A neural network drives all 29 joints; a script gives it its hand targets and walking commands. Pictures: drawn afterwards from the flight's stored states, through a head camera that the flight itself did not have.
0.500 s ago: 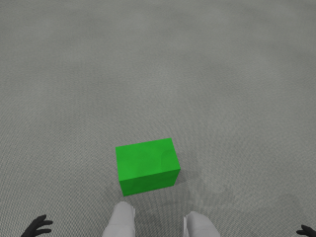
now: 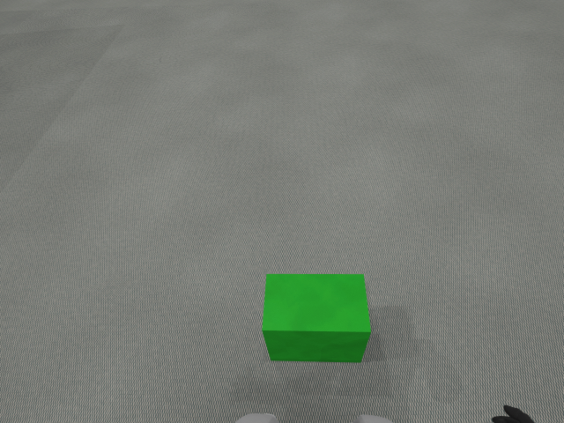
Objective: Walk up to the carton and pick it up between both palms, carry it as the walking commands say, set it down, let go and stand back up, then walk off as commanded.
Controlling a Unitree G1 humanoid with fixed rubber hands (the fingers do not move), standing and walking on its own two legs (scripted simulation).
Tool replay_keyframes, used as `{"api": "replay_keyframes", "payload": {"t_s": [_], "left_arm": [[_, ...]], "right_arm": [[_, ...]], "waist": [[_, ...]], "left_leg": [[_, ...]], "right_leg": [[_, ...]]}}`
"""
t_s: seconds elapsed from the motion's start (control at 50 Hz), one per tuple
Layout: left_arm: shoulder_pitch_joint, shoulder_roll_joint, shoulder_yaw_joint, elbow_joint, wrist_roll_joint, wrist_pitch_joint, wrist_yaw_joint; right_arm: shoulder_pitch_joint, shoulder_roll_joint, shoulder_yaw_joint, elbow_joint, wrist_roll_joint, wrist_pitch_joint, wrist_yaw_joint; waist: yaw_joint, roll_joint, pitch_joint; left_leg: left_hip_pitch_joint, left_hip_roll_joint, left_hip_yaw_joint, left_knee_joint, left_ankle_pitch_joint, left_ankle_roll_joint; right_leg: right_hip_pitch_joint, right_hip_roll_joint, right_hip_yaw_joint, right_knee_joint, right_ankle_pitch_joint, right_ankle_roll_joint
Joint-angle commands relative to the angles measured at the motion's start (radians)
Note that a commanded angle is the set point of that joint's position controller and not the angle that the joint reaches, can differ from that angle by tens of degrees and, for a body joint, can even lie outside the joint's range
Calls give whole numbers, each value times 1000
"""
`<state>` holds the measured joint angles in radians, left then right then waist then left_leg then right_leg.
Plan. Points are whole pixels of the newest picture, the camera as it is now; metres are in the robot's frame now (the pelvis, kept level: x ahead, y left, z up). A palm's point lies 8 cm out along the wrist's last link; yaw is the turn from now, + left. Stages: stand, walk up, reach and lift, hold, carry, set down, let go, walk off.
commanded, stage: walk up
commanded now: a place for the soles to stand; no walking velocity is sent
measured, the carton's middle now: (314, 319) +0.51 -0.04 -0.60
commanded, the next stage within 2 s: none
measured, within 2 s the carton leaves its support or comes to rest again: neither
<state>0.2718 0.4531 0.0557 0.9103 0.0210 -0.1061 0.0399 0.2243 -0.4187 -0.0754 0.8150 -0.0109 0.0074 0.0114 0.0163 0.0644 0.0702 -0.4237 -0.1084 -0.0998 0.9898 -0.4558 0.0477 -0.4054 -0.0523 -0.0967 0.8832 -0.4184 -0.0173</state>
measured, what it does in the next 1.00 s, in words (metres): steps on the spot: left foot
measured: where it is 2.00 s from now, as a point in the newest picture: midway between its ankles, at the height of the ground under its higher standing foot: outside the picture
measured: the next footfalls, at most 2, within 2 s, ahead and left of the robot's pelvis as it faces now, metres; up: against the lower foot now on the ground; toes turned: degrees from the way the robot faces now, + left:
left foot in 0.24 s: +0.12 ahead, +0.18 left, +0.00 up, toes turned +2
left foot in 1.64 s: +0.13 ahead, +0.08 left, +0.00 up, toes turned -7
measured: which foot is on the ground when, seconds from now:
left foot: up 0.00-0.22, down 0.24-1.00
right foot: down 0.00-1.00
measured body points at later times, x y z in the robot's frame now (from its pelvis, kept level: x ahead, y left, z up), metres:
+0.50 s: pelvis +0.03 +0.03 +0.01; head +0.05 +0.04 +0.46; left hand +0.07 +0.36 -0.11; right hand +0.15 -0.28 -0.10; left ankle +0.08 +0.18 -0.69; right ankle +0.03 -0.11 -0.69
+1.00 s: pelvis +0.05 +0.05 +0.04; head +0.06 +0.05 +0.48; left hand +0.13 +0.36 -0.09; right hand +0.18 -0.25 -0.08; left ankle +0.08 +0.18 -0.69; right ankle +0.03 -0.11 -0.69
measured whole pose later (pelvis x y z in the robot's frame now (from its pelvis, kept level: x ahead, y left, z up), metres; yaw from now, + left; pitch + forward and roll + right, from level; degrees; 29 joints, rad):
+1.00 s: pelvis +0.05 +0.05 +0.04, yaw +0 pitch -2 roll +0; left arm 0.07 0.39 0.00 1.12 0.00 -0.03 0.01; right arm 0.00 -0.34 -0.02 1.11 -0.01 -0.02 0.00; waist 0.01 0.00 0.07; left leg -0.29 0.04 0.01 0.59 -0.27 -0.02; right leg -0.20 -0.04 0.04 0.57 -0.34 0.05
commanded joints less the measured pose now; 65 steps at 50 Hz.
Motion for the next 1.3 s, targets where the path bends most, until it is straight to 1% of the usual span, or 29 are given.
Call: {"api": "replay_keyframes", "payload": {"t_s": [0.0,0.08,0.14,0.18,0.2,0.22,0.24,0.26,0.28,0.32,0.36,0.38,0.4,0.44,0.46,0.48,0.56,0.64,0.66,0.76,0.88,0.9,1.06,1.14,1.16,1.2,1.22,1.24,1.28], "left_arm": [[21,311,74,-75,-3,-17,21],[-18,308,67,-93,16,-18,9],[-62,298,59,-114,14,3,-10],[-83,243,49,-99,8,28,-22],[-73,198,27,-94,9,40,-23],[-61,133,14,-93,-3,47,-24],[-54,148,20,-96,-17,55,-24],[-52,226,39,-56,-19,57,-18],[2,213,40,-18,-22,52,-23],[85,209,51,47,-9,42,-20],[1,270,51,45,0,35,-16],[-77,277,46,14,3,39,-21],[-136,250,33,16,-8,44,-21],[-134,178,7,23,-28,43,-21],[-81,174,11,61,-34,40,-18],[-32,171,8,84,-32,40,-14],[-93,199,19,111,-21,40,-16],[-134,178,-2,130,-29,51,-9],[-139,167,-6,129,-27,50,-9],[-184,148,-10,151,-21,56,-14],[-233,143,-16,166,-18,62,-19],[-223,136,-13,153,-17,62,-23],[-243,138,-13,170,-18,65,-28],[-235,143,-7,173,-15,61,-29],[-236,199,24,102,17,93,-59],[-271,165,25,59,30,135,-72],[-259,163,31,37,34,145,-75],[-244,151,43,28,38,148,-80],[-196,139,50,13,35,144,-96]], "right_arm": [[-62,-229,-64,-56,-4,-25,2],[-47,-229,-67,-23,2,-19,30],[-34,-211,-69,16,-1,-31,31],[67,-224,-73,86,0,-40,17],[71,-238,-77,93,-6,-43,4],[44,-276,-70,77,-19,-57,-10],[-22,-311,-66,46,-20,-68,-21],[-103,-344,-63,30,-12,-61,-20],[-171,-318,-62,24,-13,-61,-20],[-198,-247,-31,42,1,-46,-17],[-167,-189,-23,76,14,-39,-15],[-140,-192,-27,96,13,-45,-14],[-87,-208,-26,128,7,-53,-17],[-113,-223,-20,156,-7,-67,-21],[-156,-219,-13,138,1,-66,-19],[-197,-226,-12,128,5,-64,-20],[-189,-175,6,173,21,-52,-26],[-218,-188,-1,195,12,-50,-28],[-225,-181,2,200,15,-50,-29],[-272,-164,6,224,8,-45,-24],[-290,-163,5,239,3,-43,-20],[-288,-167,7,243,3,-42,-20],[-270,-155,11,255,6,-41,-14],[-275,-147,15,242,10,-46,-14],[-120,-259,-25,268,14,-64,-38],[-25,-335,-73,284,5,-74,-57],[-41,-343,-88,263,-2,-79,-66],[-54,-338,-91,236,-7,-82,-73],[-124,-292,-81,198,-22,-80,-76]], "waist": [[1,-129,55],[5,-244,47],[-17,-259,14],[-47,-200,-52],[-57,-114,-48],[-57,94,-19],[-40,126,-23],[-35,74,-19],[12,28,-38],[53,32,-76],[7,-123,-6],[-23,-146,2],[-54,-121,5],[-30,62,-27],[6,78,-67],[22,52,-112],[-2,-47,-171],[-3,-16,-160],[-7,-53,-159],[-9,-4,-160],[-15,-59,-127],[-13,-18,-132],[-20,-26,-136],[-17,-84,-134],[-68,-137,-133],[-96,17,-107],[-90,15,-65],[-69,21,-58],[-34,62,-66]], "left_leg": [[-302,117,-66,179,-57,-19],[-145,150,13,51,39,-35],[26,138,109,-175,40,-37],[255,94,128,-243,111,-20],[316,112,37,-318,32,-10],[242,274,-264,-535,-128,47],[176,374,-541,-670,-271,132],[23,422,-546,-654,-252,213],[-63,392,-461,-578,-208,210],[-115,279,-217,-421,-113,99],[-72,149,-14,-241,-7,2],[-4,143,15,-277,39,-18],[74,153,4,-342,76,-19],[129,229,-138,-428,210,28],[138,267,-201,-432,269,75],[146,292,-185,-409,313,94],[163,215,-24,-363,399,15],[201,234,-11,-374,507,15],[210,225,-2,-376,490,15],[225,235,-8,-457,409,10],[237,241,-10,-523,361,-1],[232,249,-3,-541,348,-1],[252,236,11,-585,299,-14],[293,230,40,-564,380,-22],[372,278,-41,-584,313,21],[475,493,-288,-754,129,137],[445,549,-331,-768,95,178],[400,564,-346,-751,145,198],[287,529,-197,-694,218,186]], "right_leg": [[177,-378,511,-516,74,-254],[-4,-289,359,-530,-157,-204],[-48,-232,232,-474,-172,-174],[-182,-172,132,-318,-250,-102],[-252,-125,101,-196,-283,-83],[-296,-66,44,1,-180,-32],[-275,7,89,76,-160,-2],[-134,-18,137,82,-180,10],[5,-38,110,6,-107,3],[139,-14,129,-228,-52,-31],[-2,-132,407,-436,-123,-100],[-32,-160,422,-407,-36,-122],[-68,-138,365,-366,52,-102],[-58,-35,189,-214,226,-44],[-8,-6,151,-178,210,-24],[53,-9,150,-209,223,-13],[148,-59,219,-321,373,-47],[147,-48,181,-319,421,-32],[153,-56,196,-327,445,-31],[165,-46,179,-374,361,-18],[156,-44,182,-396,338,-19],[166,-44,174,-407,299,-14],[202,-48,195,-474,266,-17],[209,-62,204,-491,365,-17],[78,-7,165,-348,288,-30],[-154,24,119,-48,-99,-2],[-213,-12,168,37,-100,-6],[-222,-37,218,90,-81,-1],[-127,-84,208,10,-79,-9]]}}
